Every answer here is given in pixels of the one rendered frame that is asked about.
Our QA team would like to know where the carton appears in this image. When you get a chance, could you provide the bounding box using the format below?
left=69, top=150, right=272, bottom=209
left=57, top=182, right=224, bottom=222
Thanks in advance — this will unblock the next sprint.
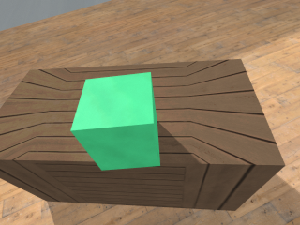
left=70, top=72, right=160, bottom=171

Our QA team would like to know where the pedestal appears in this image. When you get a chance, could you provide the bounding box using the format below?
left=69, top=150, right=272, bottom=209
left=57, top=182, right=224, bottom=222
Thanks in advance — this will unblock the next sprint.
left=0, top=59, right=285, bottom=211

